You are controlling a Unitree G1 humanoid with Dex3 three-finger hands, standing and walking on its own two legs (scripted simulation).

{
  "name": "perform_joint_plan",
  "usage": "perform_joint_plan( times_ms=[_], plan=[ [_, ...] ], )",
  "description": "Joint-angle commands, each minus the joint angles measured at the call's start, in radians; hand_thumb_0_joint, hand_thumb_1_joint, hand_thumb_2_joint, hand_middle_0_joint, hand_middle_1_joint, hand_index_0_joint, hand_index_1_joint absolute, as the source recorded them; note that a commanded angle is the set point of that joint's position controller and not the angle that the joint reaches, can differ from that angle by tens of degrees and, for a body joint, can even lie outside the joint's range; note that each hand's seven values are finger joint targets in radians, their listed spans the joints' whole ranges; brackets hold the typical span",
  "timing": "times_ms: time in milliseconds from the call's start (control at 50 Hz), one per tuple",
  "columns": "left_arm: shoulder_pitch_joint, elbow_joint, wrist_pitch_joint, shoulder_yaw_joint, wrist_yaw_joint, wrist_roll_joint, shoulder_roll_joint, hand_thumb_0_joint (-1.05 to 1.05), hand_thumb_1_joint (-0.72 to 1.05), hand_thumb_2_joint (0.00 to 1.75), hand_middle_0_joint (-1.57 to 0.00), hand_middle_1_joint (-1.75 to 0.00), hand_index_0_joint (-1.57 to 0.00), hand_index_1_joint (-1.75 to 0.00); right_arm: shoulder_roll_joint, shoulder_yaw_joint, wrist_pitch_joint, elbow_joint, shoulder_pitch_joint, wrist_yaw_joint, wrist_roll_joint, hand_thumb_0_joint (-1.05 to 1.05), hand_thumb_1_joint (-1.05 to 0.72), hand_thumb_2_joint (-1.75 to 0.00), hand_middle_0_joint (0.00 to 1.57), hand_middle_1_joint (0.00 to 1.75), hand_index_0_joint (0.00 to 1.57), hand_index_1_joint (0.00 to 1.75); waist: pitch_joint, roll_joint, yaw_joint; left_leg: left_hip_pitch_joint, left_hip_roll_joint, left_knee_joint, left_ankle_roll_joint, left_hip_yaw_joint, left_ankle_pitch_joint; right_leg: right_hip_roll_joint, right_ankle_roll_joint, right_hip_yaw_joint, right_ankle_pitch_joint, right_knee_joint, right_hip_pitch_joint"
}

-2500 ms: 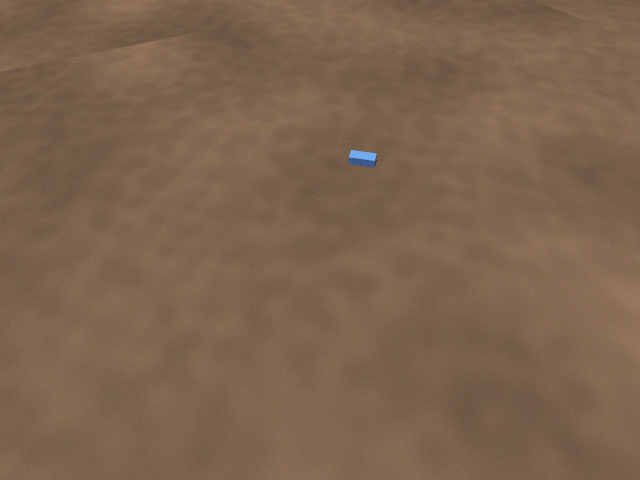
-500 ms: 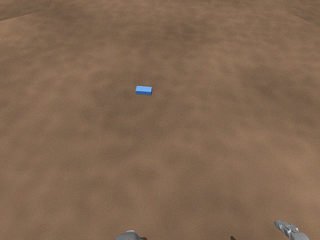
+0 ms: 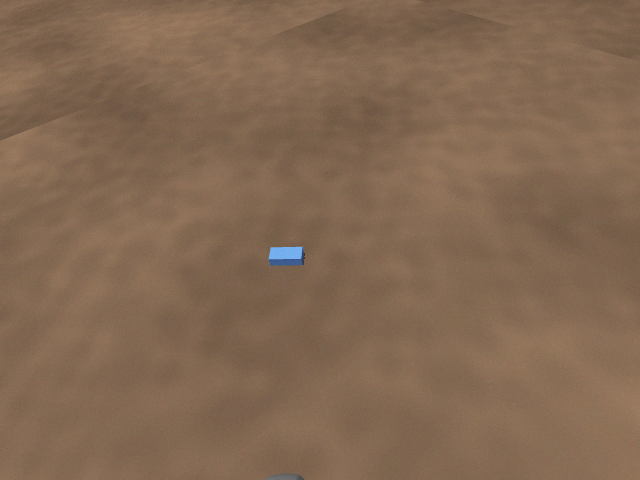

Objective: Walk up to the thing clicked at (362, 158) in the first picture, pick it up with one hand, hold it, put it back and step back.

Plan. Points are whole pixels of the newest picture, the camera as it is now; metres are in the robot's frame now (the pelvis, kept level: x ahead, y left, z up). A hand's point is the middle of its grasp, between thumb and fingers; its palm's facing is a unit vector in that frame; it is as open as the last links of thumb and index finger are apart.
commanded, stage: walk up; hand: left
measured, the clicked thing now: (286, 256) +1.05 +0.28 -0.74
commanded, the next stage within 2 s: none
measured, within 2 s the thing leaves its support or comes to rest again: neither
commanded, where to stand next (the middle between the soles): +0.68 +0.09 m, yaw -1 degrees
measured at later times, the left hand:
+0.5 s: hand (135, 398) +0.27 +0.35 -0.14, palm faces -0.05 -0.94 -0.35, open 7.4 cm
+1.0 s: hand (185, 291) +0.45 +0.31 -0.11, palm faces -0.03 -0.92 -0.40, open 7.4 cm
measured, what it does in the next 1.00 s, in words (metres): walks ahead: left foot, then right foot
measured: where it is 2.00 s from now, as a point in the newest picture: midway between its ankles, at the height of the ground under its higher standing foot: (326, 351)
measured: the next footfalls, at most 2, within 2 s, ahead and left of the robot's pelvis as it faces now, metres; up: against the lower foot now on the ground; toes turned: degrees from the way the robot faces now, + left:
left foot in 0.26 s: +0.27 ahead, +0.17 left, +0.00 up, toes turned +6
right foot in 0.76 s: +0.46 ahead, -0.07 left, +0.00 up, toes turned -5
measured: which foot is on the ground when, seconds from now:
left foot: up 0.00-0.24, down 0.26-0.78, up 0.80-1.00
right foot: down 0.00-0.30, up 0.32-0.74, down 0.76-1.00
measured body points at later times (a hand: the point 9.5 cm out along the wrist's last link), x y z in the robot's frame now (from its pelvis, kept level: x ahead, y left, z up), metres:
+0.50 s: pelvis +0.21 +0.07 +0.01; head +0.22 +0.10 +0.46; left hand +0.27 +0.40 -0.11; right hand +0.27 -0.25 -0.08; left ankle +0.23 +0.17 -0.73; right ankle +0.25 -0.09 -0.66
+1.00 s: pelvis +0.38 +0.04 +0.01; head +0.39 +0.01 +0.46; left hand +0.45 +0.35 -0.08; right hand +0.45 -0.27 -0.12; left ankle +0.43 +0.21 -0.66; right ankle +0.42 -0.06 -0.73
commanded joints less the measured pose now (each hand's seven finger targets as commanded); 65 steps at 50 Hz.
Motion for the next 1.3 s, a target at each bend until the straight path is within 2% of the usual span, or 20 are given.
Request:
perform_joint_plan(
  times_ms=[0, 80, 160, 240, 280, 300, 400, 540, 660, 720, 760, 780, 900, 1000, 1100, 1180, 1200, 1220, 1240, 1280],
  plan=[
    [0.003, -0.068, -0.026, 0.086, 0.032, -0.006, 0.296, 0.0, 0.9, 0.9, -0.2, -0.3, -0.2, -0.3, -0.174, -0.066, -0.015, -0.063, 0.057, 0.009, -0.006, 0.0, -0.9, -0.9, 0.2, 0.3, 0.2, 0.3, -0.007, -0.208, -0.02, -0.112, 0.058, -0.127, -0.021, -0.063, 0.105, -0.209, -0.188, 0.241, 0.023, -0.338, 0.054],
    [0.027, -0.078, -0.032, 0.094, 0.029, 0.003, 0.323, 0.0, 0.9, 0.9, -0.2, -0.3, -0.2, -0.3, -0.158, -0.07, -0.013, -0.107, -0.065, 0.031, -0.023, 0.0, -0.9, -0.9, 0.2, 0.3, 0.2, 0.3, 0.007, -0.201, 0.013, -0.117, 0.078, -0.343, -0.044, -0.02, 0.141, -0.23, -0.209, 0.205, -0.13, -0.374, 0.049],
    [0.035, -0.075, -0.028, 0.094, 0.025, 0.005, 0.333, 0.0, 0.9, 0.9, -0.2, -0.3, -0.2, -0.3, -0.147, -0.075, -0.033, -0.124, -0.12, 0.042, -0.023, 0.0, -0.9, -0.9, 0.2, 0.3, 0.2, 0.3, -0.03, -0.185, 0.015, 0.012, 0.06, -0.516, -0.024, 0.022, 0.205, -0.239, -0.18, 0.17, -0.011, -0.296, 0.074],
    [0.033, -0.072, -0.014, 0.064, 0.027, 0.007, 0.262, 0.0, 0.9, 0.9, -0.2, -0.3, -0.2, -0.3, -0.213, -0.113, -0.047, -0.027, 0.143, 0.017, -0.03, 0.0, -0.9, -0.9, 0.2, 0.3, 0.2, 0.3, -0.154, 0.041, -0.128, 0.458, 0.0, -0.617, 0.019, 0.046, 0.131, -0.123, -0.105, 0.032, 0.138, 0.152, -0.095],
    [0.127, -0.064, -0.001, 0.036, 0.031, -0.007, 0.183, 0.0, 0.9, 0.9, -0.2, -0.3, -0.2, -0.3, -0.326, -0.137, -0.056, -0.066, 0.171, -0.004, -0.032, 0.0, -0.9, -0.9, 0.2, 0.3, 0.2, 0.3, -0.148, 0.228, -0.11, 0.568, 0.358, -0.899, 0.153, -0.641, -0.26, 0.086, -0.032, 0.032, -0.25, 0.549, -0.444],
    [0.094, -0.045, 0.009, 0.057, 0.047, 0.004, 0.287, 0.0, 0.9, 0.9, -0.2, -0.3, -0.2, -0.3, -0.335, -0.139, -0.05, -0.079, 0.114, -0.001, -0.002, 0.0, -0.9, -0.9, 0.2, 0.3, 0.2, 0.3, -0.11, 0.139, -0.104, 0.478, 0.404, -0.906, 0.227, -0.679, -0.294, 0.002, -0.045, 0.114, -0.268, 0.627, -0.428],
    [0.103, 0.005, 0.019, 0.054, 0.022, -0.018, 0.243, 0.0, 0.9, 0.9, -0.2, -0.3, -0.2, -0.3, -0.211, -0.081, -0.07, -0.089, 0.036, -0.017, 0.006, 0.0, -0.9, -0.9, 0.2, 0.3, 0.2, 0.3, -0.003, 0.053, -0.029, 0.253, 0.204, -0.878, 0.09, -0.179, 0.296, -0.059, -0.015, 0.137, -0.033, 0.474, -0.281],
    [-0.043, -0.051, 0.035, 0.053, -0.004, 0.0, 0.206, 0.0, 0.9, 0.9, -0.2, -0.3, -0.2, -0.3, -0.227, -0.084, -0.073, -0.112, 0.058, -0.02, -0.005, 0.0, -0.9, -0.9, 0.2, 0.3, 0.2, 0.3, 0.044, 0.054, -0.051, 0.277, 0.214, -0.921, 0.175, -0.092, 0.287, -0.08, 0.018, 0.069, 0.05, 0.204, -0.293],
    [-0.073, -0.054, 0.017, 0.064, -0.005, 0.004, 0.191, 0.0, 0.9, 0.9, -0.2, -0.3, -0.2, -0.3, -0.218, -0.084, -0.052, -0.134, 0.056, -0.02, -0.008, 0.0, -0.9, -0.9, 0.2, 0.3, 0.2, 0.3, -0.024, 0.014, -0.042, 0.274, 0.2, -0.77, 0.146, -0.055, 0.389, -0.024, -0.013, 0.014, 0.104, -0.019, -0.056],
    [0.08, -0.004, 0.002, 0.091, 0.016, 0.01, 0.241, 0.0, 0.9, 0.9, -0.2, -0.3, -0.2, -0.3, -0.16, -0.059, -0.044, -0.148, 0.078, -0.02, -0.005, 0.0, -0.9, -0.9, 0.2, 0.3, 0.2, 0.3, -0.126, -0.144, 0.039, 0.155, 0.109, -0.453, 0.091, 0.027, 0.38, 0.01, -0.043, 0.017, 0.064, -0.122, 0.269],
    [0.159, -0.025, -0.011, 0.118, 0.036, 0.009, 0.356, 0.0, 0.9, 0.9, -0.2, -0.3, -0.2, -0.3, -0.091, -0.027, -0.038, -0.151, 0.161, -0.019, -0.006, 0.0, -0.9, -0.9, 0.2, 0.3, 0.2, 0.3, -0.183, -0.356, 0.048, -0.16, -0.067, -0.068, 0.011, 0.033, -0.142, -0.379, -0.162, 0.631, -0.096, -0.29, 0.455],
    [0.115, -0.026, -0.003, 0.114, 0.036, -0.006, 0.36, 0.0, 0.9, 0.9, -0.2, -0.3, -0.2, -0.3, -0.201, -0.054, -0.025, -0.127, 0.136, -0.03, -0.009, 0.0, -0.9, -0.9, 0.2, 0.3, 0.2, 0.3, -0.143, -0.254, 0.055, -0.204, -0.03, 0.005, 0.013, -0.014, -0.158, -0.417, -0.253, 0.706, -0.161, -0.312, 0.417],
    [0.018, -0.058, -0.013, 0.08, 0.041, -0.011, 0.266, 0.0, 0.9, 0.9, -0.2, -0.3, -0.2, -0.3, -0.153, -0.054, -0.008, -0.069, 0.128, -0.012, -0.005, 0.0, -0.9, -0.9, 0.2, 0.3, 0.2, 0.3, -0.017, -0.211, -0.019, -0.086, 0.02, -0.09, -0.011, -0.077, 0.069, -0.207, -0.154, 0.243, 0.162, -0.328, 0.11],
    [-0.003, -0.097, -0.014, 0.09, 0.033, 0.006, 0.282, 0.0, 0.9, 0.9, -0.2, -0.3, -0.2, -0.3, -0.157, -0.071, 0.003, -0.085, 0.047, 0.013, -0.02, 0.0, -0.9, -0.9, 0.2, 0.3, 0.2, 0.3, 0.03, -0.236, -0.011, -0.107, 0.049, -0.284, -0.056, -0.029, 0.146, -0.211, -0.191, 0.195, -0.182, -0.419, 0.035],
    [0.039, -0.087, -0.007, 0.092, 0.025, 0.01, 0.303, 0.0, 0.9, 0.9, -0.2, -0.3, -0.2, -0.3, -0.145, -0.074, -0.017, -0.1, -0.048, 0.023, -0.032, 0.0, -0.9, -0.9, 0.2, 0.3, 0.2, 0.3, 0.036, -0.223, 0.02, -0.015, 0.061, -0.484, -0.055, 0.003, 0.192, -0.22, -0.184, 0.176, -0.227, -0.362, 0.004],
    [-0.036, -0.1, 0.004, 0.085, 0.024, 0.013, 0.299, 0.0, 0.9, 0.9, -0.2, -0.3, -0.2, -0.3, -0.169, -0.09, -0.035, -0.054, 0.082, 0.015, -0.034, 0.0, -0.9, -0.9, 0.2, 0.3, 0.2, 0.3, -0.032, -0.158, -0.083, 0.25, 0.027, -0.568, -0.019, 0.041, 0.164, -0.213, -0.151, 0.154, -0.22, -0.198, -0.098],
    [-0.005, -0.101, 0.008, 0.07, 0.026, 0.016, 0.255, 0.0, 0.9, 0.9, -0.2, -0.3, -0.2, -0.3, -0.196, -0.098, -0.043, -0.03, 0.155, 0.004, -0.033, 0.0, -0.9, -0.9, 0.2, 0.3, 0.2, 0.3, -0.08, -0.05, -0.111, 0.379, 0.007, -0.612, -0.009, 0.031, 0.095, -0.163, -0.125, 0.105, -0.137, -0.022, -0.135],
    [0.063, -0.095, 0.011, 0.043, 0.023, 0.015, 0.178, 0.0, 0.9, 0.9, -0.2, -0.3, -0.2, -0.3, -0.258, -0.117, -0.051, -0.015, 0.226, -0.011, -0.039, 0.0, -0.9, -0.9, 0.2, 0.3, 0.2, 0.3, -0.13, 0.192, -0.136, 0.492, 0.126, -0.764, 0.033, -0.18, -0.13, -0.062, -0.073, 0.008, -0.08, 0.305, -0.231],
    [0.112, -0.088, 0.02, 0.026, 0.023, -0.002, 0.125, 0.0, 0.9, 0.9, -0.2, -0.3, -0.2, -0.3, -0.313, -0.118, -0.058, -0.054, 0.189, -0.02, -0.042, 0.0, -0.9, -0.9, 0.2, 0.3, 0.2, 0.3, -0.076, 0.286, -0.091, 0.499, 0.312, -0.904, 0.085, -0.589, -0.222, 0.088, -0.018, 0.035, -0.243, 0.481, -0.441],
    [0.063, -0.053, 0.032, 0.058, 0.046, 0.006, 0.275, 0.0, 0.9, 0.9, -0.2, -0.3, -0.2, -0.3, -0.303, -0.115, -0.05, -0.072, 0.13, -0.02, -0.005, 0.0, -0.9, -0.9, 0.2, 0.3, 0.2, 0.3, 0.003, 0.092, -0.08, 0.318, 0.378, -0.922, 0.179, -0.612, -0.195, -0.003, -0.044, 0.152, -0.251, 0.571, -0.4]
  ],
)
